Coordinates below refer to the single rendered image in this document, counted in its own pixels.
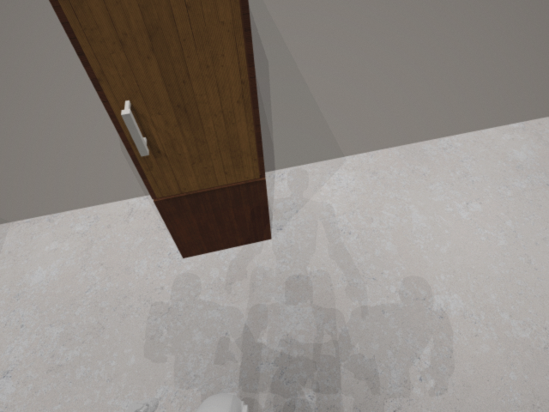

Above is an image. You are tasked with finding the left robot thigh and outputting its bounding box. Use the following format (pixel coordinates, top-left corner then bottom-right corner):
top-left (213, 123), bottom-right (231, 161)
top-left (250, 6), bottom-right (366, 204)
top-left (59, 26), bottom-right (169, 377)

top-left (195, 394), bottom-right (248, 412)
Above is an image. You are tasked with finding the handle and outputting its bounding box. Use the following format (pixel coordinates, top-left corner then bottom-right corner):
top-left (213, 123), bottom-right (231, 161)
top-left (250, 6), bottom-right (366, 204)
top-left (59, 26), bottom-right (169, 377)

top-left (121, 100), bottom-right (149, 156)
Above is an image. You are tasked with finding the cupboard door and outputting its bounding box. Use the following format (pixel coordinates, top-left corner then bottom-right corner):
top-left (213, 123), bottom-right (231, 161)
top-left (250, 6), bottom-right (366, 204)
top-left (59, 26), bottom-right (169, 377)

top-left (58, 0), bottom-right (260, 198)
